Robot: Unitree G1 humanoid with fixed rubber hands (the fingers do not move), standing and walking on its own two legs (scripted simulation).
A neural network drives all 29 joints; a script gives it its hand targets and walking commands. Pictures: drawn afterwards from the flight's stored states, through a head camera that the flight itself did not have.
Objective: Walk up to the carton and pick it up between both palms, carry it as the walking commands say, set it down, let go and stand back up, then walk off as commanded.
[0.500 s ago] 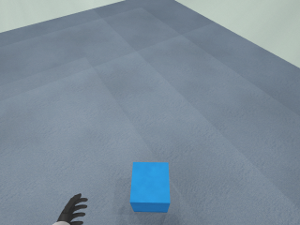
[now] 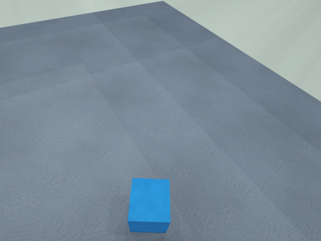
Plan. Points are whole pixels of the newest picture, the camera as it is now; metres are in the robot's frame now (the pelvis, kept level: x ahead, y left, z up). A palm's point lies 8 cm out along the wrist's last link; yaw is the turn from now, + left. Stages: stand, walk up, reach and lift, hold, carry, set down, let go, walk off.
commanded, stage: walk up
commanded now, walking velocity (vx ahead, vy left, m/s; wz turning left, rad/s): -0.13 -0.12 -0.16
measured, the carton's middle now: (149, 206) +0.41 +0.02 -0.65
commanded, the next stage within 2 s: stand in 0.96 s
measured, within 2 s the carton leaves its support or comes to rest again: neither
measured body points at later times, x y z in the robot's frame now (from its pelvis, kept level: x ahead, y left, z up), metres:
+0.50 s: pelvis -0.02 -0.04 +0.01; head +0.01 -0.06 +0.45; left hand +0.01 +0.26 -0.11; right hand +0.07 -0.31 -0.14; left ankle -0.04 +0.12 -0.69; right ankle -0.01 -0.17 -0.74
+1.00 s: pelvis -0.01 +0.01 +0.00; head -0.01 +0.00 +0.45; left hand +0.03 +0.25 -0.15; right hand +0.04 -0.24 -0.15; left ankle -0.02 +0.13 -0.74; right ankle -0.02 -0.12 -0.74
